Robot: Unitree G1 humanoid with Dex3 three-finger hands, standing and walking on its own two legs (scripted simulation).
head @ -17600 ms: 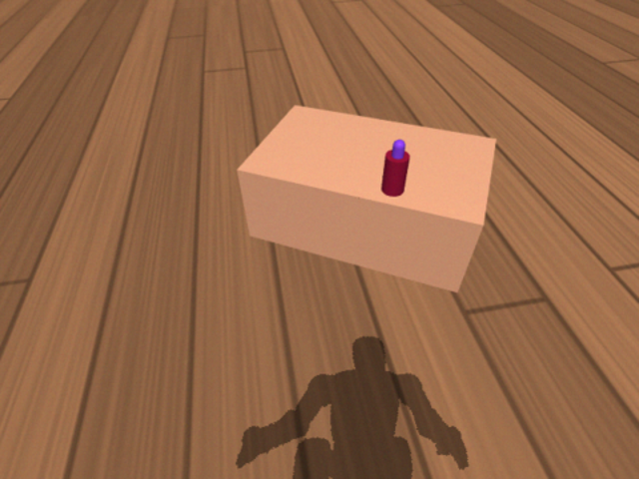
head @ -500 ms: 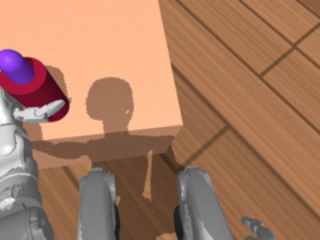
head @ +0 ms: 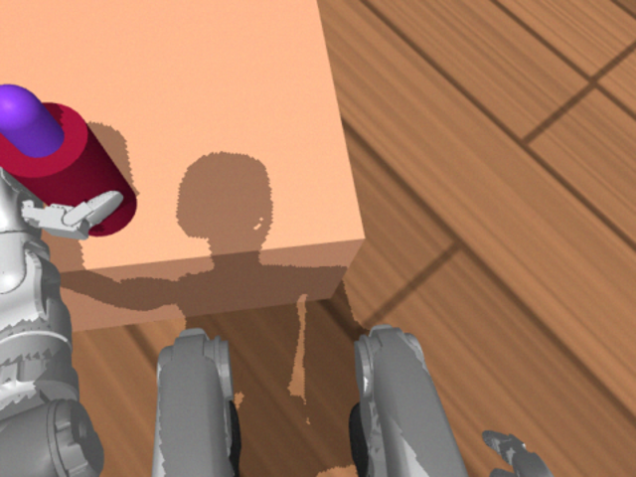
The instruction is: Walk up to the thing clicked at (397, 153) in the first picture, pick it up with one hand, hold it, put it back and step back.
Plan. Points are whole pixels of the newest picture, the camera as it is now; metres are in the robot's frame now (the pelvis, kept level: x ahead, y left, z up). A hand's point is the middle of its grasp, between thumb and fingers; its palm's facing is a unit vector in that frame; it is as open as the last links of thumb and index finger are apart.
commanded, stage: settle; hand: left
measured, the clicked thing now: (63, 163) +0.48 +0.26 +0.03
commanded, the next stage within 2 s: lift in 1.08 s
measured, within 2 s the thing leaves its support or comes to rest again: leaves its support in 0.22 s
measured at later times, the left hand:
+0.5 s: hand (55, 144) +0.48 +0.26 +0.06, palm faces +0.26 -0.96 -0.06, open 11.1 cm
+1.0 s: hand (30, 123) +0.48 +0.26 +0.09, palm faces +0.25 -0.97 -0.05, open 11.1 cm
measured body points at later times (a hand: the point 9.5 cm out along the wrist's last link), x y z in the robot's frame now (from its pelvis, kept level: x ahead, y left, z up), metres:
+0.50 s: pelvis +0.03 +0.00 +0.08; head +0.23 +0.05 +0.48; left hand +0.46 +0.31 +0.06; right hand +0.14 -0.26 -0.05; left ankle +0.10 +0.15 -0.39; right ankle +0.08 -0.13 -0.39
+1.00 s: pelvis +0.04 +0.01 +0.12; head +0.23 +0.05 +0.52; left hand +0.46 +0.32 +0.10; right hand +0.16 -0.25 -0.01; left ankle +0.10 +0.15 -0.39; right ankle +0.08 -0.13 -0.39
